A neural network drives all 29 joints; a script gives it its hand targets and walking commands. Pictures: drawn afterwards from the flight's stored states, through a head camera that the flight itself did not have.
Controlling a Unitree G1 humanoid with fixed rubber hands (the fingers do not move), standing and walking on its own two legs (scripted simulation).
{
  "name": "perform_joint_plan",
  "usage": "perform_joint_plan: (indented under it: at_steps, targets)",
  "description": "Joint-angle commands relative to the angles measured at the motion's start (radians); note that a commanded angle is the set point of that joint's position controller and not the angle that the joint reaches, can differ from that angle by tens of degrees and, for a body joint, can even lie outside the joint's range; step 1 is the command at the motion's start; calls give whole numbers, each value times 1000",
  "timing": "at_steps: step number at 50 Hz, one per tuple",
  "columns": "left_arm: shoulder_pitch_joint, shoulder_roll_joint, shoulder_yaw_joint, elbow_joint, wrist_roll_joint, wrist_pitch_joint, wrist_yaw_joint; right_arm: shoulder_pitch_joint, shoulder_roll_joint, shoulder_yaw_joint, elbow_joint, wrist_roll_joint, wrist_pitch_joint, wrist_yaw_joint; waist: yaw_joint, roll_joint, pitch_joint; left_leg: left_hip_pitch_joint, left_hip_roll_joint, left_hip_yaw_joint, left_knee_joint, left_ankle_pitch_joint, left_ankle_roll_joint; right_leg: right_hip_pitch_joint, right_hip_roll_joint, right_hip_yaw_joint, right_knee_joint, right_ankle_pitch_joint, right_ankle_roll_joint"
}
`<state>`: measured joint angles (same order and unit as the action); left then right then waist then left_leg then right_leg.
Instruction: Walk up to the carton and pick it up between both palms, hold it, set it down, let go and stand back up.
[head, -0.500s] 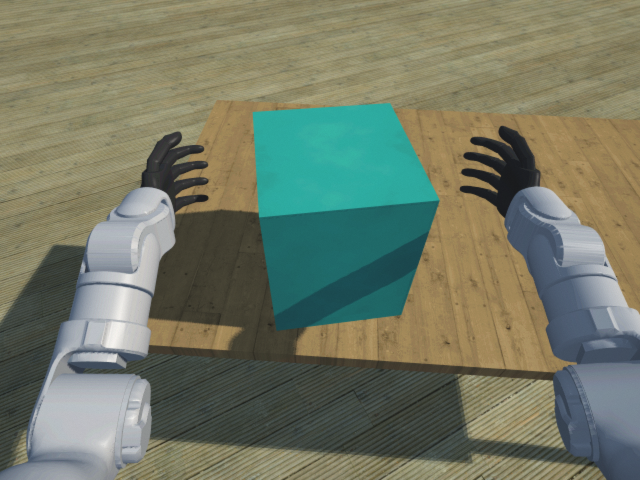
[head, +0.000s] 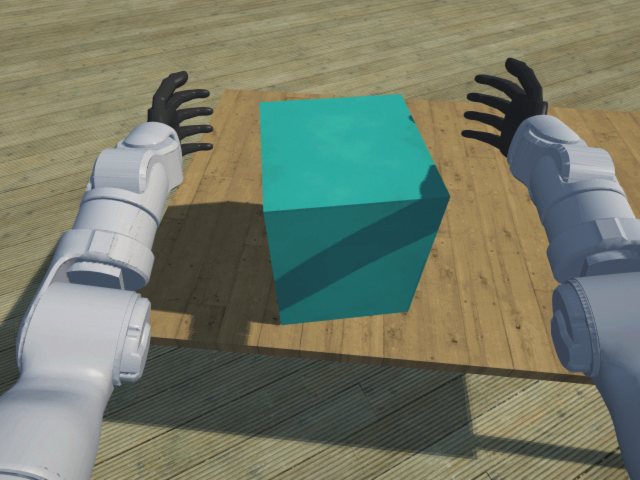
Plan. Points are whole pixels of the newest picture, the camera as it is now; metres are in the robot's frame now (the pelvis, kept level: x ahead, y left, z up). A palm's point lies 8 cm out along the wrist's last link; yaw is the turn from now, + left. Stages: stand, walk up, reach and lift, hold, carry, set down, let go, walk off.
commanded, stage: reach and lift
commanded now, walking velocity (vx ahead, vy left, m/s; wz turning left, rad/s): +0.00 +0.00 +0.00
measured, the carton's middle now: (338, 214) +0.48 +0.02 +0.06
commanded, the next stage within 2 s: none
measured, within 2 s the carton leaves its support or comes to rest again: neither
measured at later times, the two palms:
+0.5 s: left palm (172, 150) +0.47 +0.24 +0.17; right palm (501, 140) +0.49 -0.17 +0.19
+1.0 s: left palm (195, 194) +0.46 +0.22 +0.10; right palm (480, 184) +0.49 -0.17 +0.12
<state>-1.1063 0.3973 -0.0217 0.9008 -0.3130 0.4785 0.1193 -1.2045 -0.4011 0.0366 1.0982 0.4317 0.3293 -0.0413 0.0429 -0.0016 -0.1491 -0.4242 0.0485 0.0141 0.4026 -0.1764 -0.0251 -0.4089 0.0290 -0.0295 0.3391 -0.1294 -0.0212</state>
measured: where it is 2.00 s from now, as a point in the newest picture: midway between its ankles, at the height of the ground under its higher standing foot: outside the picture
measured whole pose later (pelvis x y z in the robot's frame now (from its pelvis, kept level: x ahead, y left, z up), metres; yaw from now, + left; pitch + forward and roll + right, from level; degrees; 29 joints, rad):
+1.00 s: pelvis +0.01 -0.01 -0.01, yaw +1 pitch +20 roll +0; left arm -1.13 0.30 -0.02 1.41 -0.27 -0.12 0.07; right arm -1.14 -0.31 0.06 1.35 0.36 -0.04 -0.03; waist 0.04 -0.03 -0.23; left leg -0.63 0.04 0.00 0.46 -0.19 -0.03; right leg -0.62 0.02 -0.04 0.44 -0.17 -0.03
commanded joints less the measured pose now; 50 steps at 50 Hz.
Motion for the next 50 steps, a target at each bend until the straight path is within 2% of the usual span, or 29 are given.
perform_joint_plan:
  at_steps: [1,2,4,7,10,13,15,18,19,21,23,25,27,28,30,31,32,33,36,37,38,39,40,41,42,43,44,46,50]
  targets:
    - [-665,209,43,-185,-29,-93,8,-612,-193,-50,-244,-19,-63,-12,2,-9,-760,221,-45,18,30,350,-10,296,11,-3,55,418,51]
    - [-680,209,38,-161,-30,-96,5,-628,-192,-52,-217,-24,-58,-14,-8,-20,-761,210,-44,15,27,346,-8,298,9,-3,58,429,53]
    - [-693,204,29,-108,-19,-95,4,-630,-203,-50,-134,-24,-47,-15,-18,8,-739,230,-40,8,30,377,-19,278,13,-7,57,445,47]
    - [-705,184,6,-67,-19,-101,-6,-644,-205,-17,-92,10,-54,-10,-15,42,-728,236,-41,7,43,430,-31,269,13,-13,58,491,40]
    - [-692,198,6,-11,-29,-115,-15,-647,-197,-2,-76,18,-56,-10,-18,-3,-708,208,-45,6,30,396,-18,292,11,-7,54,480,51]
    - [-681,208,12,31,-20,-155,-25,-628,-162,21,-51,28,-65,-10,0,-7,-682,163,-50,8,15,392,-11,342,3,-1,59,500,54]
    - [-646,194,1,85,-8,-180,-36,-591,-143,31,-10,25,-74,-7,-6,0,-632,148,-47,5,-5,357,-12,339,-3,0,55,472,54]
    - [-635,164,-21,97,-13,-238,-46,-568,-119,31,-36,15,-114,-9,-7,10,-643,165,-49,10,8,391,-16,318,1,-3,51,465,48]
    - [-618,147,-21,86,-4,-259,-49,-543,-121,20,-23,11,-129,-11,-9,38,-650,186,-46,5,8,404,-26,300,4,-9,50,461,41]
    - [-600,146,0,77,16,-299,-49,-524,-112,19,-40,0,-162,-11,7,41,-675,201,-44,10,22,459,-32,295,9,-12,56,486,40]
    - [-570,131,10,103,32,-334,-51,-492,-102,8,-13,-23,-191,-12,-2,30,-670,181,-44,9,22,441,-32,290,6,-12,56,471,39]
    - [-565,112,14,42,38,-376,-48,-475,-99,-19,-56,-51,-229,-16,-7,48,-747,216,-41,16,33,470,-45,273,12,-21,61,483,40]
    - [-577,117,37,-2,34,-416,-42,-484,-102,-32,-126,-68,-267,-15,-1,22,-817,219,-41,24,51,505,-47,268,18,-24,72,505,43]
    - [-573,117,34,11,32,-431,-38,-492,-108,-48,-143,-81,-285,-15,-8,22,-829,210,-42,24,67,528,-49,266,19,-22,80,534,45]
    - [-558,124,61,43,46,-460,-38,-479,-90,-55,-146,-104,-304,-22,-5,5,-827,140,-50,30,66,486,-39,316,9,-12,99,554,54]
    - [-579,126,64,28,48,-476,-38,-486,-95,-71,-151,-119,-313,-25,-12,14,-862,112,-53,35,63,463,-43,335,4,-10,109,560,56]
    - [-589,127,64,18,50,-491,-33,-495,-98,-77,-157,-121,-323,-24,-2,22,-891,91,-52,37,65,459,-44,334,0,-8,122,566,58]
    - [-609,121,54,6,45,-503,-25,-498,-100,-89,-166,-126,-335,-22,-5,45,-914,100,-48,36,75,472,-56,321,4,-12,127,563,52]
    - [-618,108,43,76,29,-514,-15,-504,-111,-90,-120,-137,-340,-16,-19,16,-919,118,-41,33,94,445,-55,248,10,-21,124,506,45]
    - [-609,99,36,97,24,-521,-17,-491,-99,-79,-101,-132,-342,-14,-18,19,-928,106,-41,35,101,436,-49,247,3,-15,127,501,44]
    - [-592,85,28,97,24,-525,-17,-472,-109,-78,-84,-129,-349,-13,-24,28,-941,123,-36,33,109,484,-56,247,9,-19,137,543,44]
    - [-587,84,33,102,32,-531,-17,-466,-116,-82,-73,-129,-360,-14,-21,45,-948,129,-35,33,117,495,-65,222,9,-23,136,533,42]
    - [-576,73,29,126,34,-535,-19,-462,-115,-76,-46,-129,-366,-12,-28,28,-928,126,-34,32,123,490,-62,213,9,-20,135,534,44]
    - [-549,79,45,192,42,-537,-26,-453,-100,-39,-7,-113,-361,-6,0,5,-873,91,-37,34,113,454,-47,230,4,-14,132,506,46]
    - [-566,97,44,229,32,-567,-34,-467,-44,-34,-3,-109,-361,-3,26,-44,-834,1,-37,27,93,398,-31,305,-19,2,154,514,60]
    - [-550,92,35,275,35,-589,-41,-451,-41,-25,20,-104,-371,0,18,-52,-808,-83,-37,29,63,352,-22,362,-32,12,173,516,66]
    - [-538,90,33,302,45,-610,-46,-440,-31,-13,31,-95,-383,4,27,-58,-789,-136,-38,30,41,321,-12,390,-42,19,180,501,68]
    - [-524,80,19,349,49,-647,-51,-423,-27,6,55,-82,-408,13,30,-49,-769,-143,-32,32,36,324,-11,370,-44,19,184,479,63]
    - [-530,25,7,333,44,-682,-39,-415,-50,33,89,-51,-454,35,45,14,-776,-11,-20,36,84,419,-51,218,-18,-7,160,409,43]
